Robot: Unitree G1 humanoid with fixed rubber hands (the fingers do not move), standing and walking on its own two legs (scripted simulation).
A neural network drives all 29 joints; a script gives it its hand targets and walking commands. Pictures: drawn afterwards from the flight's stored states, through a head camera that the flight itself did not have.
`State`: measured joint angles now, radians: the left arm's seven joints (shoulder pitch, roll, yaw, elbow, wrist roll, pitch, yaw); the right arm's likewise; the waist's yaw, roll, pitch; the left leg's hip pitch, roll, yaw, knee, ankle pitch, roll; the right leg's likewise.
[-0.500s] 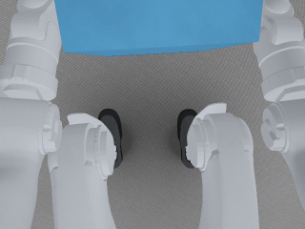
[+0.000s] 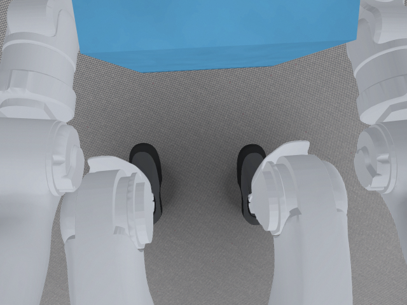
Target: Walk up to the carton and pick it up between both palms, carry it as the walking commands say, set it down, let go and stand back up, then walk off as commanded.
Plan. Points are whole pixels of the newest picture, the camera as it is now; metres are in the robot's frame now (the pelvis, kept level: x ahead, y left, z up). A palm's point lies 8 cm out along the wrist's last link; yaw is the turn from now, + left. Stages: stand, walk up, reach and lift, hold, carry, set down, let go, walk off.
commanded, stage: reach and lift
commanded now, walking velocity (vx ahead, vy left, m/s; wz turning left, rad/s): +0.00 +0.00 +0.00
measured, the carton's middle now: (208, 5) +0.53 -0.02 -0.21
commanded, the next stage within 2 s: none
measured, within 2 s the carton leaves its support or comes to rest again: leaves its support in 0.26 s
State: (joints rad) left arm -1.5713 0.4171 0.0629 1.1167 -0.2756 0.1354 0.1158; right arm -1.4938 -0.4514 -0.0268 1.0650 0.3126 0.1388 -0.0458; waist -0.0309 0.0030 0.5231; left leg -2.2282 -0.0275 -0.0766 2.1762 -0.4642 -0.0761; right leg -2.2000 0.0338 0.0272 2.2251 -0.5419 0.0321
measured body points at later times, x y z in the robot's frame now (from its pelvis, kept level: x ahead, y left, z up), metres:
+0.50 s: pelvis +0.00 +0.00 +0.03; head +0.36 -0.02 +0.28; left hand +0.59 +0.17 -0.10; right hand +0.57 -0.21 -0.11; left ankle +0.15 +0.14 -0.33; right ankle +0.13 -0.12 -0.33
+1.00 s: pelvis -0.01 +0.00 +0.07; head +0.35 -0.02 +0.32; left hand +0.58 +0.17 -0.04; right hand +0.56 -0.21 -0.05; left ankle +0.15 +0.14 -0.33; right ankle +0.13 -0.12 -0.33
